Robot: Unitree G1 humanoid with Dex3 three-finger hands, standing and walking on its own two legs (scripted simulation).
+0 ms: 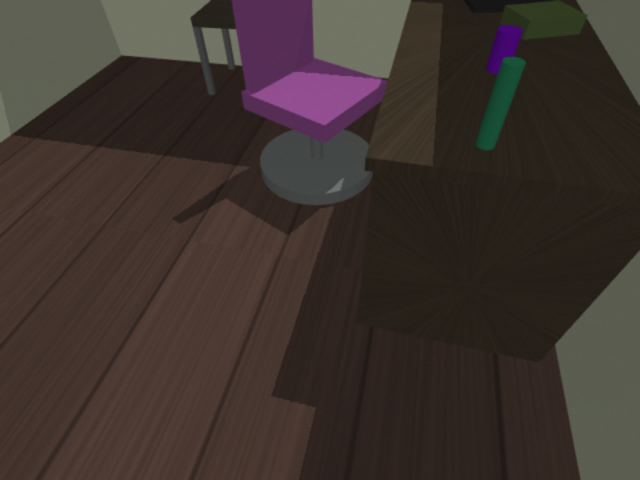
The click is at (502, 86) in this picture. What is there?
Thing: slim round
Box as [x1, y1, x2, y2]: [475, 57, 525, 149]
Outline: 520,58 505,57 502,60 475,143 478,147 482,149 491,149 494,147 525,61
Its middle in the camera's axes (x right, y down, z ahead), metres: +0.39 -0.28 +0.84
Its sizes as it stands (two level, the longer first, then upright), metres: 0.044 0.044 0.194
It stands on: a support 0.73 m high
